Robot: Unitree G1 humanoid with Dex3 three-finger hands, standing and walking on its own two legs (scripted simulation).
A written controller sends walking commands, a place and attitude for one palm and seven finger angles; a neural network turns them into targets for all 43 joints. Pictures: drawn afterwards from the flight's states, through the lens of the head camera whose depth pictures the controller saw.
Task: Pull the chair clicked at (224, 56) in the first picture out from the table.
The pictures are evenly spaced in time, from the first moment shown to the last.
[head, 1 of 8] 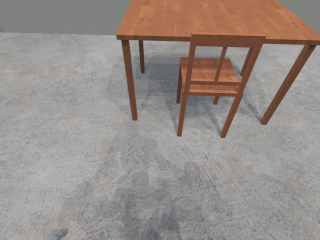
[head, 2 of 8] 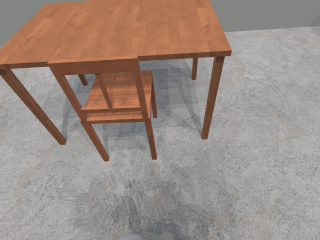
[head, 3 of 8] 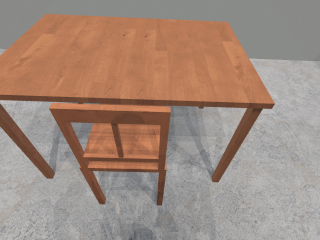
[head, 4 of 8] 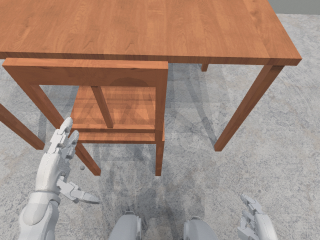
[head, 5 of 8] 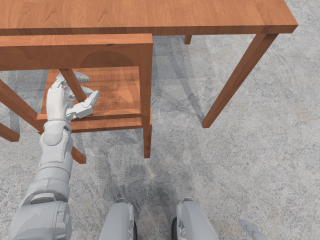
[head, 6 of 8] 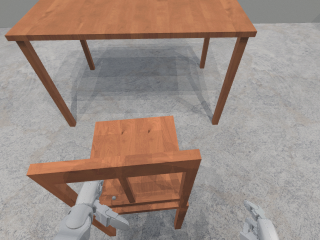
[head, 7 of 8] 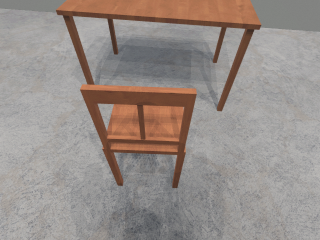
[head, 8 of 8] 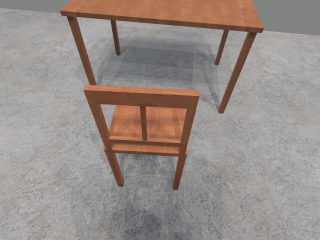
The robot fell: no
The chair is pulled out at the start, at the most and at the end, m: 0.00 0.57 0.57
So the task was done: yes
